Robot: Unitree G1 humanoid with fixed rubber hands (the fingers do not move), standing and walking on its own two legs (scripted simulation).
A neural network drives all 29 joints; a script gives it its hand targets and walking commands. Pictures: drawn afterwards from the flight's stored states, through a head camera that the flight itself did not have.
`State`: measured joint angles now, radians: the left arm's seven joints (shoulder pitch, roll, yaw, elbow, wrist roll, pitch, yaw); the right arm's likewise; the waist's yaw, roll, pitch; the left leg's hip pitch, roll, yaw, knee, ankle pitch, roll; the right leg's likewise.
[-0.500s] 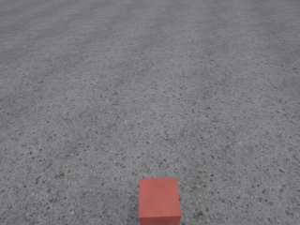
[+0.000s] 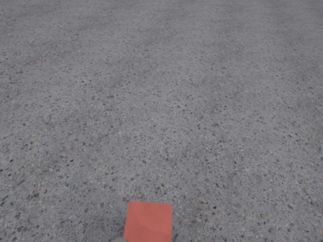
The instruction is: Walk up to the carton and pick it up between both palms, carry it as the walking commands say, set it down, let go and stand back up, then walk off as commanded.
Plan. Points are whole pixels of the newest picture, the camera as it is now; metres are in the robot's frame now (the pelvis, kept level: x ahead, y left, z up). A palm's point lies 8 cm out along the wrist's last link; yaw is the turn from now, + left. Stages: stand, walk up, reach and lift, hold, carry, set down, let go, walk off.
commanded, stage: walk off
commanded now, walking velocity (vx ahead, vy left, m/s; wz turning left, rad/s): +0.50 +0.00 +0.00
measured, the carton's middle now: (148, 231) +0.31 +0.03 -0.63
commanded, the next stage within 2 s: none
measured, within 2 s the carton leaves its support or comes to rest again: rests again in 1.74 s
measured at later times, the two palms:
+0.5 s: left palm (96, 170) +0.36 +0.22 -0.12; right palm out of the picture +0.09 -0.18 -0.15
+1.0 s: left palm (88, 174) +0.36 +0.25 -0.15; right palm (212, 134) +0.53 -0.19 -0.11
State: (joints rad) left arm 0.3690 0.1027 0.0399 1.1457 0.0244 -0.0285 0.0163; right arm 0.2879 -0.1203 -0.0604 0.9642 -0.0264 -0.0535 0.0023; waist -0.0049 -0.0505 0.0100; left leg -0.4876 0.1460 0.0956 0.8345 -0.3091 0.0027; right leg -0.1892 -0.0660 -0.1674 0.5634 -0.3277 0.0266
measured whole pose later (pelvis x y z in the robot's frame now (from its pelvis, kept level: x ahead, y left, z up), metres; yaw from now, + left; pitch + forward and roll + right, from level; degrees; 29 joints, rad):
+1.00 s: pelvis +0.42 +0.03 +0.01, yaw +0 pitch +0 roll -1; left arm 0.37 0.17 0.08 1.14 0.04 -0.03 -0.03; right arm 0.17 -0.12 -0.06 0.92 -0.04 -0.08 0.01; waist 0.05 -0.05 0.04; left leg -0.28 0.06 0.18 0.56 -0.27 0.04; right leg -0.41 -0.11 -0.10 1.18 -0.40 -0.02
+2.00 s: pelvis +0.83 +0.04 +0.02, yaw -1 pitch +0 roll +0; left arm 0.21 0.18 0.09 1.04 0.03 -0.03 -0.03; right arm 0.35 -0.15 -0.07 1.01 -0.02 -0.09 -0.02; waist 0.00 -0.05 0.00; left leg -0.09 0.02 0.20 0.33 -0.24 0.05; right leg -0.57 -0.15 -0.07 1.08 -0.20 0.02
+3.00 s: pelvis +1.28 +0.04 +0.02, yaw -2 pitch -1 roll +0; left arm 0.05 0.20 0.08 0.96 0.02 -0.01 -0.04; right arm 0.47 -0.08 -0.04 1.09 -0.03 -0.10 0.00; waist -0.05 -0.04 0.02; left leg 0.00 0.00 0.22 0.25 -0.25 0.05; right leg -0.58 -0.18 -0.08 0.80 -0.12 0.05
